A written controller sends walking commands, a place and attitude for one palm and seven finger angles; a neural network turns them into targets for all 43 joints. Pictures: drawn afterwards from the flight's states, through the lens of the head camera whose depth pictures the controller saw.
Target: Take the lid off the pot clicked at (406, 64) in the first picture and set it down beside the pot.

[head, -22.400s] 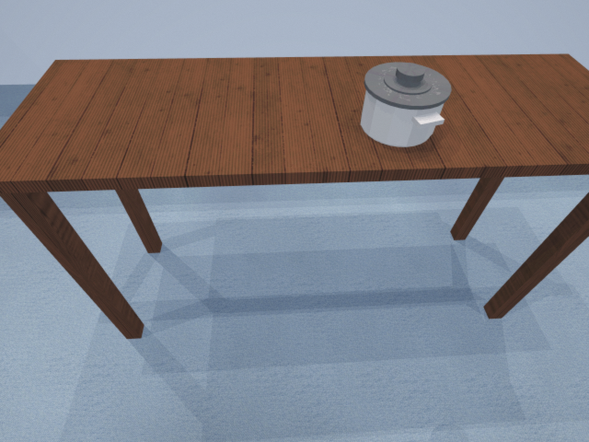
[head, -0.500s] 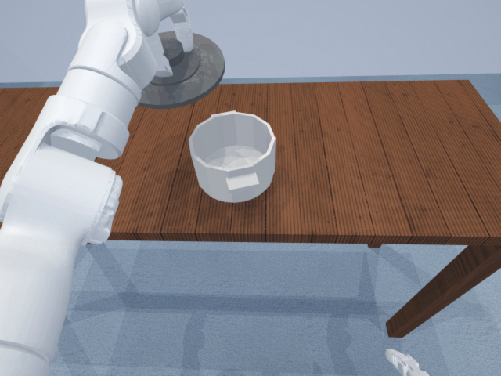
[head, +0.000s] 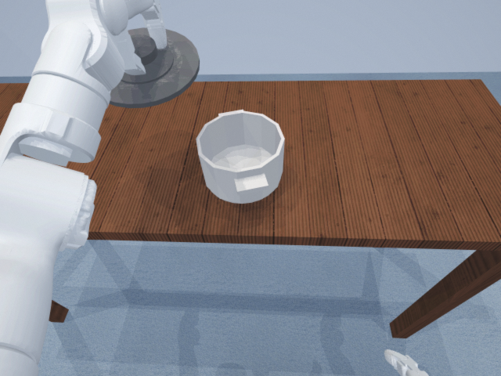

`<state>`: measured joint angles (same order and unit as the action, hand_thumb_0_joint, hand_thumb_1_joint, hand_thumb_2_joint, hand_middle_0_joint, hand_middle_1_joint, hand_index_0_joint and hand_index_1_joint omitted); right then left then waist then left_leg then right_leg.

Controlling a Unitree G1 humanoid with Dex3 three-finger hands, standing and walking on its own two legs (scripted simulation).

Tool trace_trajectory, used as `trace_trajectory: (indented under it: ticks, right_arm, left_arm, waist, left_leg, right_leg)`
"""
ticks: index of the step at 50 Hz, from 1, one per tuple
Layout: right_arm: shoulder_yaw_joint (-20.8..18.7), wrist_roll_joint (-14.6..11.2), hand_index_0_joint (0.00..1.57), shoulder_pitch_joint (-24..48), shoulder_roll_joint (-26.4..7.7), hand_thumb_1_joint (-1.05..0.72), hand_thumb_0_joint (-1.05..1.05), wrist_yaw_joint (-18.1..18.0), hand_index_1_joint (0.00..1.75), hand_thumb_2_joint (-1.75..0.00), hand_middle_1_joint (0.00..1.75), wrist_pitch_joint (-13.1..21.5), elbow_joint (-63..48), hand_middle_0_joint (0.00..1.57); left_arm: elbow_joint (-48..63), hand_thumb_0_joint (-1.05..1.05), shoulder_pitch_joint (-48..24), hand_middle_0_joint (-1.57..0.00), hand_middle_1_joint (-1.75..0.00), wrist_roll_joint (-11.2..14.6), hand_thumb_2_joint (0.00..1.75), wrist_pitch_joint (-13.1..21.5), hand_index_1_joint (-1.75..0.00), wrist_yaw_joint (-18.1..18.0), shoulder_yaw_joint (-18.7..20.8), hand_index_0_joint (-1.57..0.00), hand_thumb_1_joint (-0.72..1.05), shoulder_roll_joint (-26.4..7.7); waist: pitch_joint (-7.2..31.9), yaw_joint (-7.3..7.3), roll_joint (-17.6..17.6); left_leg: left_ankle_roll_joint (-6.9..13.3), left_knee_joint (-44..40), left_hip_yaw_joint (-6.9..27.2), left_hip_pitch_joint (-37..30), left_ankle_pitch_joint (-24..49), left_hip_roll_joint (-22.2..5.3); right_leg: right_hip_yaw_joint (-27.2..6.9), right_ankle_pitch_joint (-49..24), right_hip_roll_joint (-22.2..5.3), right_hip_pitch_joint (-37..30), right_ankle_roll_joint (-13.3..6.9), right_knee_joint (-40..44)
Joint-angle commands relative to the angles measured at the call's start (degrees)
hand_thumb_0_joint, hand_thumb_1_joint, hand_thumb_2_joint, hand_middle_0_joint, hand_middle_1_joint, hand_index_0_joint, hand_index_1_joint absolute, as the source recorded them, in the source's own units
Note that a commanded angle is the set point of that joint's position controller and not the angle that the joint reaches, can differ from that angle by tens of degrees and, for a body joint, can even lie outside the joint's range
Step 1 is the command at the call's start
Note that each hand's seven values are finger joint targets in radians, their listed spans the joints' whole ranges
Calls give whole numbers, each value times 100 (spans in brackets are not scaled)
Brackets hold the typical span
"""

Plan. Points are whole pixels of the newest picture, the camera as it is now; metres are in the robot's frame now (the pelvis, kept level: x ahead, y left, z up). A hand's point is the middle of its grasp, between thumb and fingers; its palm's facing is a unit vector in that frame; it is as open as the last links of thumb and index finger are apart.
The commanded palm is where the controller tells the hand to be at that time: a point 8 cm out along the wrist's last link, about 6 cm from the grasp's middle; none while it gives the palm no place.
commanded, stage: move the lid sideways beside the pot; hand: left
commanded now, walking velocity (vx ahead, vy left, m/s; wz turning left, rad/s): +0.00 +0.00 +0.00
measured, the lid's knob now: (137, 50) +0.51 +0.15 +0.26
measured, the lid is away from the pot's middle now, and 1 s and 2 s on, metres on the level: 0.14 0.27 0.23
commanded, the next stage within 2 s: lower the lid onto the table in 0.98 s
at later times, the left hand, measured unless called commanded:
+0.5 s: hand (84, 51) +0.47 +0.21 +0.28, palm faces -0.20 -0.04 -0.98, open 8.2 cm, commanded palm +0.46 +0.21 +0.36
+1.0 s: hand (39, 57) +0.47 +0.27 +0.28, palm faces -0.22 -0.03 -0.98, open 8.2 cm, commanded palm +0.47 +0.25 +0.36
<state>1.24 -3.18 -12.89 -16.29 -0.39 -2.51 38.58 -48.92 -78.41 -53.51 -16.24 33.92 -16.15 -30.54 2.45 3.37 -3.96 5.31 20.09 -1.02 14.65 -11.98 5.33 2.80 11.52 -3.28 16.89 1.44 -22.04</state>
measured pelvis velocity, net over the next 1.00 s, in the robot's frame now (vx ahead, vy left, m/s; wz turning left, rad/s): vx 0.00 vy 0.00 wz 0.00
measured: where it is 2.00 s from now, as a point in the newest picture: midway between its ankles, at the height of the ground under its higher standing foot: outside the picture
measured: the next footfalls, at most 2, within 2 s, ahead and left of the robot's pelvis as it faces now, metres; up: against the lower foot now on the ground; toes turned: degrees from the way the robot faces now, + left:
none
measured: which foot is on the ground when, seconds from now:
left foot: down 0.00-1.00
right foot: down 0.00-1.00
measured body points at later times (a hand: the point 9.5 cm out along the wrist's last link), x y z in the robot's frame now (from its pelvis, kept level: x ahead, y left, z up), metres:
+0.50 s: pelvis +0.00 -0.01 +0.00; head +0.04 -0.02 +0.45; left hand +0.48 +0.21 +0.33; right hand +0.10 -0.27 -0.12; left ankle -0.03 +0.06 -0.74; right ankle -0.01 -0.14 -0.74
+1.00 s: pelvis +0.00 +0.00 +0.00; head +0.05 -0.01 +0.45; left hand +0.48 +0.27 +0.33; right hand +0.07 -0.28 -0.13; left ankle -0.03 +0.06 -0.74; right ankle -0.01 -0.14 -0.74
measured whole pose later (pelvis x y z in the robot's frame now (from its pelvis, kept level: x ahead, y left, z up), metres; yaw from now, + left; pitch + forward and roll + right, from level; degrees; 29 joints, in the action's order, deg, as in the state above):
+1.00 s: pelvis +0.00 +0.00 +0.00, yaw +0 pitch +7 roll -1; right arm 0.8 -4.4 -15.7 -17.5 -1.9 -7.1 38.7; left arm -51.4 -75.7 -56.1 -8.9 35.5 -11.2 -46.0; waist 0.9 4.6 -2.7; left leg 5.2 22.0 -0.4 16.2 -12.8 4.3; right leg 3.4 10.3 -2.1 16.5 1.0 -19.8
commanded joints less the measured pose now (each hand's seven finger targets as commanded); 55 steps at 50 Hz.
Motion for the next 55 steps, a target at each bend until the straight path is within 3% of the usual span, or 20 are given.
trace_trajectory:
  ticks: [1,7,9,12,14,17,20,21,23,26,27,30,33,35,37,39,43,47,52,55]
  right_arm:
    - [-282,-1,20,52,-807,-90,0,-5,30,-90,30,132,-676,20]
    - [-281,-7,20,103,-821,-90,0,-36,30,-90,30,54,-713,20]
    - [-256,-47,20,93,-807,-90,0,-48,30,-90,30,-6,-697,20]
    - [-269,-39,20,171,-796,-90,0,-49,30,-90,30,17,-810,20]
    - [-270,-71,20,69,-802,-90,0,-58,30,-90,30,-29,-717,20]
    - [-277,-43,20,112,-864,-90,0,-85,30,-90,30,-38,-780,20]
    - [-295,-117,20,-10,-901,-90,0,-66,30,-90,30,-97,-720,20]
    - [-282,-90,20,50,-872,-90,0,-75,30,-90,30,-100,-722,20]
    - [-263,-109,20,44,-830,-90,0,-108,30,-90,30,-108,-710,20]
    - [-267,-79,20,12,-882,-90,0,-109,30,-90,30,-110,-740,20]
    - [-256,-89,20,58,-843,-90,0,-130,30,-90,30,-117,-739,20]
    - [-286,-121,20,-190,-983,-90,0,-133,30,-90,30,-196,-618,20]
    - [-260,-99,20,-19,-898,-90,0,-147,30,-90,30,-202,-724,20]
    - [-293,-124,20,-188,-967,-90,0,-137,30,-90,30,-265,-644,20]
    - [-261,-102,20,-80,-950,-90,0,-158,30,-90,30,-304,-697,20]
    - [-264,-123,20,-80,-903,-90,0,-177,30,-90,30,-318,-685,20]
    - [-264,-140,20,-207,-933,-90,0,-191,30,-90,30,-367,-626,20]
    - [-310,-123,20,-197,-916,-90,0,-171,30,-90,30,-281,-643,20]
    - [-328,-88,20,-274,-946,-90,0,-152,30,-90,30,-280,-572,20]
    - [-362,-127,20,-406,-1043,-90,0,-85,30,-90,30,-271,-488,20]
  left_arm:
    - [1432,0,-3987,-85,-99,-184,107,43,-99,-385,732,-84,53,-1687]
    - [1200,0,-3712,-85,-99,-295,107,64,-99,-360,931,-84,53,-2029]
    - [913,0,-3610,-85,-99,-284,107,55,-99,-319,666,-84,53,-1793]
    - [1634,0,-3885,-85,-99,-288,107,180,-99,-355,794,-84,53,-2025]
    - [1415,0,-3822,-85,-99,-256,107,146,-99,-305,660,-84,53,-1887]
    - [1475,0,-3620,-85,-99,-299,107,227,-99,-328,1242,-84,53,-2648]
    - [1211,0,-3341,-85,-99,-138,107,240,-99,-282,644,-84,53,-2043]
    - [1471,0,-3702,-85,-99,-265,107,271,-99,-297,934,-84,53,-2417]
    - [1258,0,-3693,-85,-99,-279,107,281,-99,-277,697,-84,53,-2150]
    - [1692,0,-3824,-85,-99,-295,107,413,-99,-320,1101,-84,53,-2751]
    - [1408,0,-3790,-85,-99,-303,107,407,-99,-293,892,-84,53,-2463]
    - [709,0,-3105,-85,-99,-198,107,401,-99,-275,922,-84,53,-2530]
    - [1234,0,-3630,-85,-99,-358,107,532,-99,-284,1199,-84,53,-3001]
    - [724,0,-3132,-85,-99,-232,107,538,-99,-264,902,-84,53,-2643]
    - [883,0,-3400,-85,-99,-406,107,607,-99,-273,1369,-84,53,-3302]
    - [879,0,-3536,-85,-99,-378,107,647,-99,-243,1048,-84,53,-2958]
    - [771,0,-3370,-85,-99,-401,107,701,-99,-249,1115,-84,53,-3110]
    - [1569,0,-3803,-85,-99,-306,107,811,-99,-273,995,-84,53,-2940]
    - [1181,0,-3320,-85,-99,-266,107,769,-99,-234,1214,-84,53,-3039]
    - [910,0,-3189,-85,-99,-172,107,548,-99,-261,1018,-84,53,-2785]
  waist:
    - [2896,61,420]
    - [2837,39,443]
    - [2547,100,493]
    - [2977,75,32]
    - [2723,145,224]
    - [2973,22,298]
    - [2518,163,127]
    - [2633,108,131]
    - [2537,171,45]
    - [2976,98,-16]
    - [2769,171,-27]
    - [2342,203,127]
    - [2822,95,112]
    - [2379,217,41]
    - [2620,107,202]
    - [2518,191,13]
    - [2438,217,-23]
    - [2790,240,-569]
    - [2630,221,-161]
    - [2512,247,-579]
  left_leg:
    - [-333,284,584,-1729,3342,-297]
    - [-217,345,489,-1554,3182,-269]
    - [-196,301,451,-1343,2953,-248]
    - [-213,394,511,-1768,3335,-274]
    - [-232,352,524,-1681,3225,-276]
    - [-124,387,443,-1502,3117,-250]
    - [-215,362,504,-1497,3088,-288]
    - [-209,306,489,-1511,2887,-294]
    - [-174,322,478,-1532,2763,-267]
    - [-197,348,509,-1614,3016,-273]
    - [-149,383,485,-1587,2965,-266]
    - [-167,351,455,-1309,2728,-289]
    - [-98,346,422,-1348,2852,-262]
    - [-144,374,434,-1290,2839,-302]
    - [-72,329,364,-1155,2600,-295]
    - [-79,345,391,-1275,2736,-302]
    - [-90,350,409,-1349,2773,-347]
    - [-177,436,579,-1917,3243,-368]
    - [-129,479,546,-1705,3305,-345]
    - [-275,507,623,-1793,3721,-351]
  right_leg:
    - [-56,-1878,385,-616,-416,-62]
    - [-84,-1975,362,-743,-431,-86]
    - [-43,-1924,362,-676,-425,-66]
    - [-84,-1918,377,-681,-440,-83]
    - [-40,-1850,400,-575,-418,-19]
    - [-123,-2093,363,-991,-432,-68]
    - [-41,-1835,351,-601,-436,45]
    - [-46,-1711,404,-654,-424,40]
    - [-8,-1602,409,-520,-436,24]
    - [-73,-1800,411,-824,-430,18]
    - [-44,-1765,412,-671,-442,16]
    - [-12,-1660,373,-564,-439,125]
    - [-78,-1920,377,-961,-436,-7]
    - [-22,-1755,364,-626,-437,117]
    - [-70,-1805,384,-950,-426,42]
    - [-45,-1774,395,-761,-424,67]
    - [-13,-1604,431,-628,-410,126]
    - [0,-1492,478,-416,-435,152]
    - [-9,-1699,471,-487,-427,161]
    - [36,-1757,460,-263,-468,134]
